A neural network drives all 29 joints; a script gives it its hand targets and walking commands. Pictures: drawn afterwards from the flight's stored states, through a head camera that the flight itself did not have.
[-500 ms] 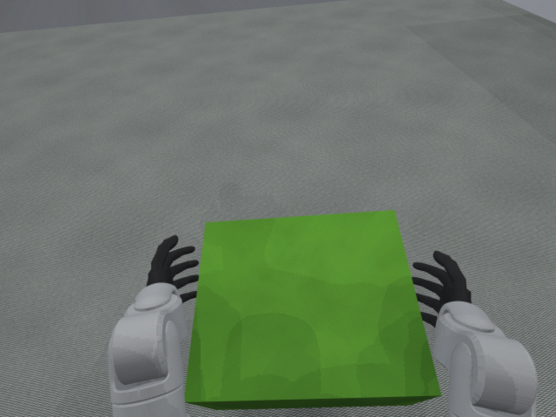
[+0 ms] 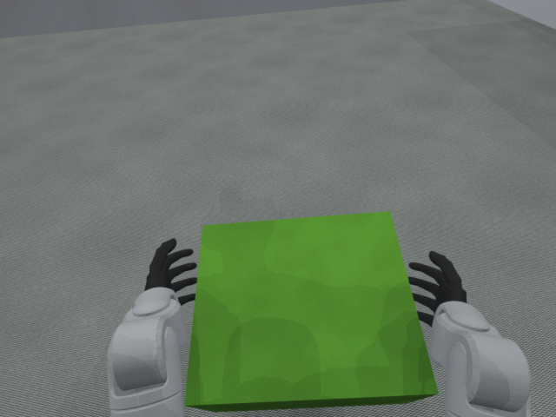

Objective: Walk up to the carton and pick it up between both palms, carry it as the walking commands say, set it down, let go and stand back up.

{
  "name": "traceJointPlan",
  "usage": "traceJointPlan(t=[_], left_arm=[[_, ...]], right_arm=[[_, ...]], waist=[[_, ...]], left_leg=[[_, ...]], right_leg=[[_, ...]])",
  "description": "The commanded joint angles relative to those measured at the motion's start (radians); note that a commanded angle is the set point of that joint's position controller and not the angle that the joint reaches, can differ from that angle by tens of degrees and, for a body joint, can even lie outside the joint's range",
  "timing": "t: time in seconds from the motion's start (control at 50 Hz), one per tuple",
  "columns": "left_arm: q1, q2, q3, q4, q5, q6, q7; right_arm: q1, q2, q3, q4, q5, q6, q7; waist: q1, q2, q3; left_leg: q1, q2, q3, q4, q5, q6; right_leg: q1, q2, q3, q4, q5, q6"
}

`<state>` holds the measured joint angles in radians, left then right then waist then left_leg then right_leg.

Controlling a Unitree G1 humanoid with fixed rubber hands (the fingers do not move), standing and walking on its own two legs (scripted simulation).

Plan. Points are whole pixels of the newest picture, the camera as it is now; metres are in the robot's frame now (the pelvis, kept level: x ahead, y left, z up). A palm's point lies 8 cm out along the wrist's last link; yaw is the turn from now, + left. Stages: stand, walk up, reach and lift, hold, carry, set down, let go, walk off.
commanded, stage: carry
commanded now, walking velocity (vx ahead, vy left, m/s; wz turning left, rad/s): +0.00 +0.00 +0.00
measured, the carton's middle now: (302, 312) +0.28 +0.01 +0.02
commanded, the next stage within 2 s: none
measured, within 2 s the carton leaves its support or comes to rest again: neither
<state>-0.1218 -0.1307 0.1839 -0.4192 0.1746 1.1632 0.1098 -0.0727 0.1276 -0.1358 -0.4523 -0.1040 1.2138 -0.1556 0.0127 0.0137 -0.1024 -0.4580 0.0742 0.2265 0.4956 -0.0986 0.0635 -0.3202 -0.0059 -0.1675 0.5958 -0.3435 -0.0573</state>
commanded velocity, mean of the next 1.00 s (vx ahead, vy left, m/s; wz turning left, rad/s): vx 0.30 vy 0.00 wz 0.30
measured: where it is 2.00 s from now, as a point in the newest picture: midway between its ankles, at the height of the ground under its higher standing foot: (231, 347)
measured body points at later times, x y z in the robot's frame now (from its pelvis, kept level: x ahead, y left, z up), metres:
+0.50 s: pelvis +0.00 +0.00 +0.00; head -0.01 -0.01 +0.45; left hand +0.27 +0.19 +0.08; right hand +0.27 -0.17 +0.07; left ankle +0.10 +0.10 -0.73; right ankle -0.02 -0.07 -0.73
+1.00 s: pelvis +0.04 +0.02 +0.01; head +0.04 +0.01 +0.46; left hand +0.29 +0.22 +0.09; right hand +0.30 -0.14 +0.09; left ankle +0.07 +0.13 -0.69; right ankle -0.02 -0.07 -0.73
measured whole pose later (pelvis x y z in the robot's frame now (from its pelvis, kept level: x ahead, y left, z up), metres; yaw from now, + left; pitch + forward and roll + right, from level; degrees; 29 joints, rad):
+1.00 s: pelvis +0.04 +0.02 +0.01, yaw +4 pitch +7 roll +2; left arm -0.08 -0.13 0.16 -0.43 0.11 1.19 0.16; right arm -0.01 0.13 -0.13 -0.54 -0.07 1.26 -0.20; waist 0.01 -0.03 -0.14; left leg -0.54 0.07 0.23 0.78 -0.34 0.06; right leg -0.27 -0.09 -0.19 0.54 -0.38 -0.03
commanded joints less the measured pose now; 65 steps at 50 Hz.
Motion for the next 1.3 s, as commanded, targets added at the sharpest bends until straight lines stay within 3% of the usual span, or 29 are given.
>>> traceJointPlan(t=[0.0, 0.02, 0.04, 0.14, 0.16, 0.22, 0.24, 0.3, 0.36, 0.54, 0.56, 0.6, 0.62, 0.66, 0.7, 0.72, 0.74, 0.78, 0.82, 0.9, 1.0, 1.06, 1.1, 1.12, 1.14, 1.16, 1.18, 1.22, 1.28], left_arm=[[-0.4, -0.885, -0.766, -0.052, -0.452, -0.018, -0.233], [-0.37, -0.779, -0.653, 0.151, -0.37, -0.04, -0.242], [-0.411, -0.867, -0.748, -0.011, -0.442, -0.038, -0.238], [-0.37, -0.784, -0.664, 0.146, -0.373, -0.06, -0.241], [-0.385, -0.855, -0.739, 0.032, -0.422, -0.052, -0.238], [-0.397, -0.771, -0.658, 0.163, -0.365, -0.083, -0.245], [-0.428, -0.846, -0.733, 0.054, -0.417, -0.075, -0.243], [-0.392, -0.769, -0.651, 0.184, -0.358, -0.099, -0.247], [-0.422, -0.844, -0.718, 0.062, -0.407, -0.099, -0.245], [-0.379, -0.753, -0.63, 0.233, -0.332, -0.139, -0.25], [-0.417, -0.808, -0.7, 0.075, -0.393, -0.14, -0.247], [-0.415, -0.78, -0.662, 0.156, -0.366, -0.15, -0.248], [-0.422, -0.848, -0.733, 0.015, -0.424, -0.133, -0.244], [-0.376, -0.712, -0.592, 0.257, -0.318, -0.159, -0.248], [-0.408, -0.76, -0.647, 0.157, -0.354, -0.173, -0.247], [-0.534, -0.948, -0.858, -0.194, -0.573, -0.137, -0.216], [-0.545, -0.943, -0.864, -0.487, -0.614, -0.097, -0.187], [-0.361, -0.888, -0.777, -0.27, -0.531, 0.002, -0.165], [-0.267, -0.803, -0.742, -0.147, -0.459, 0.042, -0.169], [-0.331, -0.856, -0.75, -0.155, -0.457, 0.056, -0.185], [-0.395, -0.935, -0.764, -0.211, -0.491, 0.041, -0.2], [-0.424, -0.952, -0.78, -0.249, -0.499, 0.029, -0.2], [-0.377, -0.965, -0.792, -0.261, -0.504, 0.026, -0.193], [-0.412, -0.957, -0.796, -0.293, -0.502, 0.026, -0.193], [-0.407, -0.965, -0.795, -0.293, -0.495, 0.023, -0.196], [-0.394, -0.945, -0.794, -0.27, -0.479, 0.027, -0.204], [-0.426, -0.928, -0.799, -0.263, -0.482, 0.015, -0.211], [-0.385, -0.986, -0.795, -0.224, -0.498, 0.001, -0.229], [-0.382, -1.009, -0.808, -0.238, -0.498, -0.006, -0.23]], right_arm=[[-0.532, 0.828, 0.721, -0.162, 0.371, -0.072, 0.241], [-0.535, 0.716, 0.613, 0.008, 0.293, -0.099, 0.244], [-0.53, 0.798, 0.685, -0.12, 0.343, -0.095, 0.243], [-0.522, 0.709, 0.612, 0.006, 0.285, -0.121, 0.247], [-0.528, 0.769, 0.676, -0.113, 0.326, -0.116, 0.244], [-0.541, 0.702, 0.597, 0.044, 0.272, -0.144, 0.25], [-0.554, 0.776, 0.665, -0.065, 0.316, -0.138, 0.249], [-0.543, 0.7, 0.6, 0.044, 0.27, -0.161, 0.25], [-0.583, 0.767, 0.667, -0.088, 0.321, -0.165, 0.249], [-0.554, 0.673, 0.589, 0.064, 0.254, -0.208, 0.253], [-0.564, 0.738, 0.652, -0.066, 0.303, -0.205, 0.248], [-0.545, 0.715, 0.611, 0.031, 0.274, -0.212, 0.249], [-0.572, 0.772, 0.691, -0.136, 0.333, -0.198, 0.241], [-0.545, 0.64, 0.557, 0.111, 0.238, -0.222, 0.248], [-0.561, 0.686, 0.599, 0.017, 0.267, -0.238, 0.25], [-0.698, 0.896, 0.82, -0.333, 0.496, -0.203, 0.219], [-0.708, 0.883, 0.821, -0.61, 0.542, -0.163, 0.197], [-0.588, 0.819, 0.766, -0.443, 0.46, -0.06, 0.18], [-0.473, 0.765, 0.745, -0.291, 0.395, -0.003, 0.19], [-0.51, 0.826, 0.762, -0.25, 0.422, 0.02, 0.226], [-0.549, 0.898, 0.788, -0.302, 0.441, 0.009, 0.234], [-0.576, 0.923, 0.803, -0.336, 0.458, -0.001, 0.239], [-0.509, 0.924, 0.788, -0.332, 0.467, -0.006, 0.238], [-0.476, 0.929, 0.778, -0.33, 0.471, -0.012, 0.24], [-0.481, 0.914, 0.76, -0.318, 0.468, -0.019, 0.24], [-0.483, 0.902, 0.757, -0.282, 0.453, -0.014, 0.242], [-0.481, 0.928, 0.779, -0.26, 0.449, -0.02, 0.247], [-0.51, 0.961, 0.815, -0.298, 0.46, -0.03, 0.254], [-0.487, 0.974, 0.806, -0.286, 0.45, -0.043, 0.264]], waist=[[-0.024, -0.006, -0.299], [-0.024, -0.006, -0.3], [-0.027, -0.005, -0.306], [-0.024, -0.013, -0.292], [-0.023, -0.006, -0.296], [-0.023, 0.006, -0.281], [-0.024, -0.017, -0.281], [-0.022, -0.017, -0.298], [-0.021, -0.01, -0.29], [-0.021, -0.018, -0.29], [-0.021, -0.013, -0.305], [-0.023, -0.026, -0.305], [-0.023, -0.049, -0.29], [-0.021, -0.024, -0.304], [-0.021, -0.015, -0.312], [-0.008, -0.042, -0.323], [-0.001, -0.081, -0.294], [0.005, -0.213, -0.19], [0.006, -0.203, -0.138], [0.007, -0.098, -0.148], [0.02, -0.211, -0.177], [0.007, -0.237, -0.224], [-0.019, -0.167, -0.394], [-0.075, -0.104, -0.478], [-0.071, 0.158, -0.452], [-0.068, 0.309, -0.356], [-0.06, 0.154, -0.333], [-0.045, -0.05, -0.265], [-0.038, 0.116, -0.186]], left_leg=[[0.306, 0.118, -0.185, -0.082, -0.058, -0.002], [0.31, 0.121, -0.184, -0.079, -0.052, -0.004], [0.316, 0.124, -0.19, -0.081, -0.008, -0.004], [0.291, 0.119, -0.197, -0.09, -0.065, -0.002], [0.294, 0.119, -0.188, -0.094, -0.074, -0.004], [0.306, 0.117, -0.193, -0.096, -0.078, -0.01], [0.295, 0.118, -0.195, -0.096, -0.07, -0.006], [0.303, 0.117, -0.19, -0.092, -0.074, -0.009], [0.296, 0.117, -0.187, -0.091, -0.053, -0.009], [0.287, 0.112, -0.183, -0.085, -0.061, -0.009], [0.289, 0.11, -0.181, -0.074, -0.057, -0.005], [0.289, 0.107, -0.181, -0.076, -0.04, -0.005], [0.279, 0.107, -0.185, -0.07, -0.016, -0.002], [0.3, 0.108, -0.175, -0.074, -0.037, -0.006], [0.305, 0.107, -0.173, -0.072, 0.026, -0.007], [0.253, 0.082, -0.164, -0.023, -0.223, 0.007], [0.125, 0.089, -0.184, -0.005, -0.437, -0.004], [-0.122, 0.034, -0.119, 0.173, -0.395, -0.035], [-0.287, 0.049, -0.182, 0.361, -0.301, -0.03], [-0.346, 0.039, -0.175, 0.341, -0.262, -0.047], [-0.35, 0.013, -0.138, 0.249, -0.246, -0.047], [-0.147, -0.046, -0.047, 0.097, -0.288, -0.021], [0.175, -0.132, 0.032, -0.115, -0.241, 0.002], [0.531, -0.095, -0.107, -0.116, -0.184, 0.054], [0.785, 0.086, -0.5, -0.116, -0.052, 0.137], [0.868, 0.232, -0.923, -0.225, 0.009, 0.273], [0.804, 0.271, -0.951, -0.189, 0.101, 0.322], [0.683, 0.239, -0.82, -0.199, 0.072, 0.252], [0.502, 0.18, -0.673, -0.238, 0.132, 0.19]], right_leg=[[-0.01, -0.112, 0.182, -0.164, 0.049, -0.005], [-0.012, -0.113, 0.175, -0.166, 0.055, 0.001], [-0.005, -0.108, 0.173, -0.151, 0.079, 0.001], [-0.016, -0.11, 0.18, -0.165, 0.04, -0.005], [-0.023, -0.109, 0.18, -0.156, 0.026, -0.007], [-0.036, -0.115, 0.184, -0.168, 0.025, -0.006], [-0.022, -0.108, 0.177, -0.168, 0.017, -0.003], [-0.023, -0.115, 0.18, -0.173, 0.022, -0.001], [-0.012, -0.11, 0.174, -0.167, 0.044, -0.002], [-0.013, -0.116, 0.18, -0.173, 0.038, -0.003], [0.002, -0.118, 0.177, -0.17, 0.053, -0.005], [0.011, -0.121, 0.174, -0.163, 0.076, -0.006], [0.009, -0.121, 0.178, -0.163, 0.106, 0.0], [0.003, -0.125, 0.184, -0.166, 0.106, -0.006], [0.023, -0.125, 0.172, -0.139, 0.145, 0.001], [0.056, -0.127, 0.175, -0.163, -0.118, -0.018], [0.086, -0.18, 0.252, -0.252, -0.371, -0.043], [0.172, -0.328, 0.399, -0.453, -0.577, -0.093], [0.29, -0.442, 0.44, -0.504, -0.449, -0.114], [0.457, -0.417, 0.285, -0.421, -0.135, -0.081], [0.579, -0.412, 0.181, -0.358, 0.054, -0.055], [0.534, -0.394, 0.017, -0.21, 0.5, 0.004], [0.53, -0.312, -0.109, 0.107, 0.855, 0.076], [0.27, -0.259, -0.112, 0.378, 0.822, 0.126], [-0.162, -0.115, -0.071, 0.588, 0.283, 0.148], [-0.536, 0.031, 0.052, 0.714, -0.283, 0.164], [-0.551, -0.048, 0.188, 0.77, -0.312, 0.138], [-0.498, -0.108, 0.208, 0.621, -0.225, 0.13], [-0.306, -0.099, 0.168, 0.274, -0.238, 0.143]])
